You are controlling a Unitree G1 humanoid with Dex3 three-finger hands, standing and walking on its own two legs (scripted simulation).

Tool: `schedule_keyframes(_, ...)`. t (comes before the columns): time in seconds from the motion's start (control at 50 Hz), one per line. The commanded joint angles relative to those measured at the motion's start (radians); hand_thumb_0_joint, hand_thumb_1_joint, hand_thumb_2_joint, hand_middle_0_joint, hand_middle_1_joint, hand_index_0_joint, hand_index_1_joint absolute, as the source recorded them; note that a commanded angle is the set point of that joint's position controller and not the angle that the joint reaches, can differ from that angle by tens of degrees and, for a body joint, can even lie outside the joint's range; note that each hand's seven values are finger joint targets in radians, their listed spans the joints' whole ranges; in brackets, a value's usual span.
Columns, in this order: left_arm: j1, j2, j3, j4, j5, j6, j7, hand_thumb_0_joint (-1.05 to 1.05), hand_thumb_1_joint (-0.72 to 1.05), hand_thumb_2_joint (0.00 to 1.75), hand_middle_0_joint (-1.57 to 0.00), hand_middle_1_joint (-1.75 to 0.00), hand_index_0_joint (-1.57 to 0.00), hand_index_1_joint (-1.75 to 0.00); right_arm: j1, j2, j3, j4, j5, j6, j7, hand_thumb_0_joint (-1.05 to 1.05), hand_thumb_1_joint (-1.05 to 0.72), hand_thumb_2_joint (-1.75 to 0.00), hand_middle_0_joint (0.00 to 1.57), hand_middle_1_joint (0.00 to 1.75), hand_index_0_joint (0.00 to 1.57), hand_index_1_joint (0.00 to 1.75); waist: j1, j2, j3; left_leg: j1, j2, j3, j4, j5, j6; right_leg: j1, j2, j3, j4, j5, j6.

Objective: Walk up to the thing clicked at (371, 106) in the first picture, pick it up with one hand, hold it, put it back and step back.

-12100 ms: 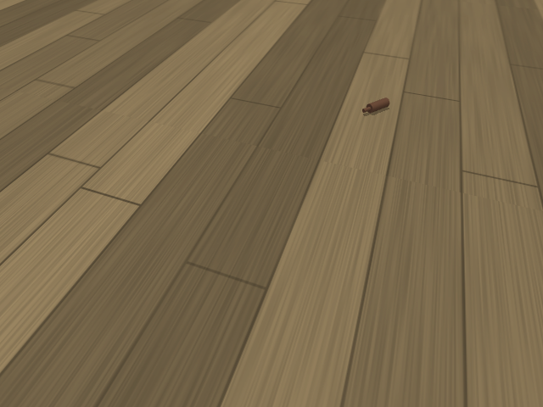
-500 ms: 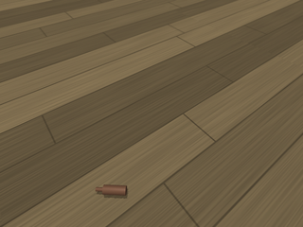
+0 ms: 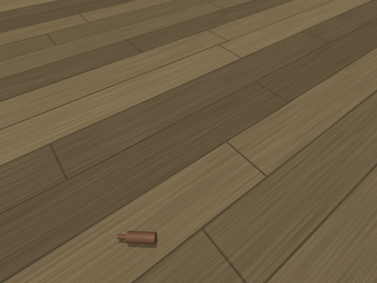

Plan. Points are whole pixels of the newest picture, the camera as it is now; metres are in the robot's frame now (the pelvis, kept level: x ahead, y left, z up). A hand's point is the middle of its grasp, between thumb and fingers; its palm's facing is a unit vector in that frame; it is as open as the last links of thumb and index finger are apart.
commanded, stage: stand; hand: left
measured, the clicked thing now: (136, 237) +0.46 +0.30 -0.75
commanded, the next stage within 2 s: walk up in 0.04 s
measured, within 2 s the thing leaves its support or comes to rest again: neither
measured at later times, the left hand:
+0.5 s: hand out of the picture +0.06 +0.31 -0.19, palm faces -0.01 -0.92 -0.38, open 7.3 cm
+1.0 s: hand out of the picture -0.06 +0.27 -0.15, palm faces -0.02 -0.91 -0.42, open 7.4 cm
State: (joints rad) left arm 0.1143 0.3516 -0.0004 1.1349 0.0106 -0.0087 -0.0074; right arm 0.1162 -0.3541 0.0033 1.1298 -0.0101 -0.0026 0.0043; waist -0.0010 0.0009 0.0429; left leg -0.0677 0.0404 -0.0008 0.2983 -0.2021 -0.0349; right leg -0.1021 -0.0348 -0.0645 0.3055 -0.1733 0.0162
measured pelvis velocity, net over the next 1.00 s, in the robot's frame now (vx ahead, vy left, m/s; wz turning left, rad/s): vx -0.19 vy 0.01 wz -0.01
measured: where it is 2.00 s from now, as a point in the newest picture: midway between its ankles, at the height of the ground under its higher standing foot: outside the picture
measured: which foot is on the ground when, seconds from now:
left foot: down 0.00-0.74, up 0.76-1.00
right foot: down 0.00-0.36, up 0.38-0.70, down 0.72-1.00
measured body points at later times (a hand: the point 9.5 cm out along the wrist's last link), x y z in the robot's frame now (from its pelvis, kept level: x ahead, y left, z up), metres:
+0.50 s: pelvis -0.08 +0.04 -0.03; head -0.01 +0.07 +0.41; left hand +0.06 +0.36 -0.16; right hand -0.03 -0.28 -0.14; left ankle -0.08 +0.17 -0.75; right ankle -0.09 -0.10 -0.68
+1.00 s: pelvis -0.19 +0.01 -0.02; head -0.12 +0.00 +0.42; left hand -0.06 +0.32 -0.12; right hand -0.09 -0.31 -0.15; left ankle -0.23 +0.15 -0.70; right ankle -0.16 -0.09 -0.75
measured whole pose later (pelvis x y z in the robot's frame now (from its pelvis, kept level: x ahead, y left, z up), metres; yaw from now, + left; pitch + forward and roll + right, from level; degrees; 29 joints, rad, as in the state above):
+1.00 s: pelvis -0.19 +0.01 -0.02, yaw -1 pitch -1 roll +1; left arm 0.13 0.34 0.06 0.76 0.04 0.05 0.02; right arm 0.13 -0.41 -0.04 0.86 0.00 0.04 -0.05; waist 0.02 0.02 0.18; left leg -0.38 -0.07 -0.09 1.01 -0.56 -0.03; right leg -0.33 -0.01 0.00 0.64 -0.29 -0.03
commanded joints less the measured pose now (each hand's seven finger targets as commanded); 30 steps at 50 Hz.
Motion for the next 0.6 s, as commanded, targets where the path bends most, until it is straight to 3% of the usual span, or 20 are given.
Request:
schedule_keyframes(0.0,-0.034,0.216,0.042,-0.057,-0.001,-0.024,0.016,0.0,0.9,0.9,-0.2,-0.3,-0.2,-0.3,-0.026,-0.208,-0.037,-0.06,0.001,-0.022,-0.013,0.0,-0.9,-0.9,0.2,0.3,0.2,0.3,0.003,0.013,-0.06,-0.032,0.1,-0.062,-0.034,0.184,0.043,0.037,-0.117,0.093,-0.038,0.187,-0.026)
schedule_keyframes(0.02,-0.048,0.271,0.089,-0.085,-0.016,-0.01,0.025,0.0,0.9,0.9,-0.2,-0.3,-0.2,-0.3,-0.057,-0.248,-0.059,-0.067,0.004,0.0,-0.013,0.0,-0.9,-0.9,0.2,0.3,0.2,0.3,0.016,-0.005,0.064,-0.122,0.079,-0.076,0.07,0.357,0.058,-0.031,-0.104,0.098,0.059,0.382,-0.031)
schedule_keyframes(0.04,-0.032,0.266,0.091,-0.103,-0.02,-0.004,0.03,0.0,0.9,0.9,-0.2,-0.3,-0.2,-0.3,-0.037,-0.239,-0.061,-0.084,0.011,0.005,-0.015,0.0,-0.9,-0.9,0.2,0.3,0.2,0.3,0.011,-0.012,0.011,-0.11,0.082,-0.058,0.108,0.419,0.062,-0.011,-0.107,0.087,0.094,0.435,-0.045)
schedule_keyframes(0.12,-0.033,0.259,0.105,-0.161,-0.019,0.015,0.032,0.0,0.9,0.9,-0.2,-0.3,-0.2,-0.3,-0.02,-0.235,-0.081,-0.129,0.017,0.022,-0.014,0.0,-0.9,-0.9,0.2,0.3,0.2,0.3,0.006,-0.026,-0.176,-0.071,0.054,-0.035,0.255,0.391,0.079,0.01,-0.146,0.107,0.16,0.46,-0.109)
schedule_keyframes(0.16,-0.04,0.284,0.112,-0.187,-0.015,0.024,0.034,0.0,0.9,0.9,-0.2,-0.3,-0.2,-0.3,-0.027,-0.225,-0.083,-0.149,0.018,0.036,-0.016,0.0,-0.9,-0.9,0.2,0.3,0.2,0.3,0.014,-0.065,-0.156,-0.099,0.0,-0.011,0.372,0.259,0.071,-0.064,-0.213,0.17,0.139,0.462,-0.165)
schedule_keyframes(0.18,-0.065,0.296,0.116,-0.211,-0.008,0.029,0.035,0.0,0.9,0.9,-0.2,-0.3,-0.2,-0.3,-0.002,-0.219,-0.086,-0.157,0.015,0.043,-0.015,0.0,-0.9,-0.9,0.2,0.3,0.2,0.3,0.008,-0.125,-0.147,-0.123,-0.035,0.006,0.456,0.098,0.07,-0.094,-0.266,0.217,0.121,0.442,-0.209)
schedule_keyframes(0.2,-0.098,0.308,0.12,-0.232,0.001,0.032,0.036,0.0,0.9,0.9,-0.2,-0.3,-0.2,-0.3,0.025,-0.209,-0.091,-0.161,0.011,0.053,-0.012,0.0,-0.9,-0.9,0.2,0.3,0.2,0.3,0.0,-0.185,-0.129,-0.163,-0.071,0.002,0.57,-0.175,0.072,-0.131,-0.328,0.267,0.105,0.423,-0.261)
schedule_keyframes(0.22,-0.112,0.312,0.122,-0.246,0.013,0.033,0.038,0.0,0.9,0.9,-0.2,-0.3,-0.2,-0.3,0.048,-0.208,-0.098,-0.169,0.004,0.062,-0.008,0.0,-0.9,-0.9,0.2,0.3,0.2,0.3,-0.006,-0.204,-0.099,-0.178,-0.055,-0.041,0.667,-0.358,0.081,-0.211,-0.371,0.293,0.091,0.372,-0.294)
schedule_keyframes(0.24,-0.145,0.316,0.123,-0.269,0.019,0.033,0.04,0.0,0.9,0.9,-0.2,-0.3,-0.2,-0.3,0.078,-0.216,-0.106,-0.181,0.008,0.067,-0.003,0.0,-0.9,-0.9,0.2,0.3,0.2,0.3,-0.029,-0.203,-0.077,-0.147,-0.028,-0.098,0.717,-0.391,0.095,-0.302,-0.371,0.287,0.112,0.327,-0.287)
schedule_keyframes(0.28,-0.207,0.3,0.115,-0.3,0.026,0.033,0.045,0.0,0.9,0.9,-0.2,-0.3,-0.2,-0.3,0.142,-0.224,-0.12,-0.185,0.013,0.06,-0.001,0.0,-0.9,-0.9,0.2,0.3,0.2,0.3,-0.069,-0.2,-0.063,-0.158,-0.007,-0.099,0.594,-0.309,0.106,-0.312,-0.304,0.219,0.218,0.295,-0.219)
schedule_keyframes(0.3,-0.217,0.283,0.11,-0.313,0.022,0.038,0.044,0.0,0.9,0.9,-0.2,-0.3,-0.2,-0.3,0.176,-0.221,-0.121,-0.182,0.006,0.049,-0.003,0.0,-0.9,-0.9,0.2,0.3,0.2,0.3,-0.082,-0.17,-0.068,-0.171,0.0,-0.066,0.402,-0.154,0.105,-0.264,-0.24,0.172,0.316,0.247,-0.162)
schedule_keyframes(0.32,-0.174,0.239,0.101,-0.319,0.011,0.05,0.041,0.0,0.9,0.9,-0.2,-0.3,-0.2,-0.3,0.158,-0.261,-0.129,-0.183,-0.009,0.036,-0.009,0.0,-0.9,-0.9,0.2,0.3,0.2,0.3,-0.062,0.05,-0.045,-0.214,0.07,-0.141,0.165,0.142,0.109,-0.258,-0.097,0.095,0.485,0.082,-0.104)
schedule_keyframes(0.34,-0.144,0.187,0.096,-0.333,-0.001,0.057,0.044,0.0,0.9,0.9,-0.2,-0.3,-0.2,-0.3,0.13,-0.342,-0.15,-0.198,-0.032,0.028,-0.013,0.0,-0.9,-0.9,0.2,0.3,0.2,0.3,-0.045,0.284,-0.019,-0.162,0.195,-0.403,0.07,0.403,0.162,-0.407,0.095,0.078,0.682,-0.24,-0.054)
schedule_keyframes(0.36,-0.081,0.195,0.105,-0.32,0.004,0.071,0.047,0.0,0.9,0.9,-0.2,-0.3,-0.2,-0.3,0.099,-0.347,-0.148,-0.228,-0.043,0.018,-0.015,0.0,-0.9,-0.9,0.2,0.3,0.2,0.3,-0.003,0.147,-0.052,-0.177,0.268,-0.43,0.096,0.53,0.236,-0.391,0.122,0.199,0.81,-0.466,-0.048)
schedule_keyframes(0.38,-0.041,0.2,0.105,-0.32,0.004,0.075,0.054,0.0,0.9,0.9,-0.2,-0.3,-0.2,-0.3,0.055,-0.393,-0.15,-0.258,-0.026,0.018,-0.016,0.0,-0.9,-0.9,0.2,0.3,0.2,0.3,-0.005,0.191,-0.115,-0.171,0.338,-0.487,0.095,0.579,0.302,-0.395,0.152,0.247,0.911,-0.526,-0.048)
schedule_keyframes(0.4,-0.062,0.21,0.109,-0.312,0.008,0.074,0.061,0.0,0.9,0.9,-0.2,-0.3,-0.2,-0.3,0.027,-0.377,-0.15,-0.272,-0.03,0.019,-0.023,0.0,-0.9,-0.9,0.2,0.3,0.2,0.3,-0.009,0.185,-0.096,-0.189,0.339,-0.494,0.094,0.491,0.309,-0.404,0.15,0.295,0.953,-0.502,-0.046)
schedule_keyframes(0.44,-0.014,0.224,0.109,-0.287,-0.003,0.071,0.056,0.0,0.9,0.9,-0.2,-0.3,-0.2,-0.3,-0.054,-0.306,-0.137,-0.297,-0.036,0.013,-0.042,0.0,-0.9,-0.9,0.2,0.3,0.2,0.3,0.04,0.178,-0.076,-0.127,0.247,-0.321,0.17,0.483,0.274,-0.445,0.127,0.278,0.989,-0.39,-0.032)
schedule_keyframes(0.46,-0.004,0.23,0.114,-0.289,-0.003,0.071,0.05,0.0,0.9,0.9,-0.2,-0.3,-0.2,-0.3,-0.036,-0.295,-0.133,-0.307,-0.034,0.011,-0.047,0.0,-0.9,-0.9,0.2,0.3,0.2,0.3,0.037,0.193,-0.064,-0.109,0.238,-0.301,0.198,0.508,0.276,-0.441,0.119,0.259,0.981,-0.374,-0.018)
schedule_keyframes(0.54,-0.033,0.22,0.12,-0.339,0.012,0.059,0.037,0.0,0.9,0.9,-0.2,-0.3,-0.2,-0.3,0.075,-0.279,-0.138,-0.306,-0.019,0.008,-0.059,0.0,-0.9,-0.9,0.2,0.3,0.2,0.3,-0.02,0.132,-0.097,0.071,0.243,-0.279,0.251,0.606,0.291,-0.442,0.094,0.215,0.773,-0.376,0.018)
schedule_keyframes(0.58,-0.041,0.212,0.124,-0.359,0.012,0.055,0.031,0.0,0.9,0.9,-0.2,-0.3,-0.2,-0.3,0.094,-0.284,-0.137,-0.313,-0.016,0.009,-0.061,0.0,-0.9,-0.9,0.2,0.3,0.2,0.3,-0.036,0.142,-0.108,0.083,0.242,-0.267,0.259,0.578,0.279,-0.399,0.075,0.183,0.632,-0.361,0.015)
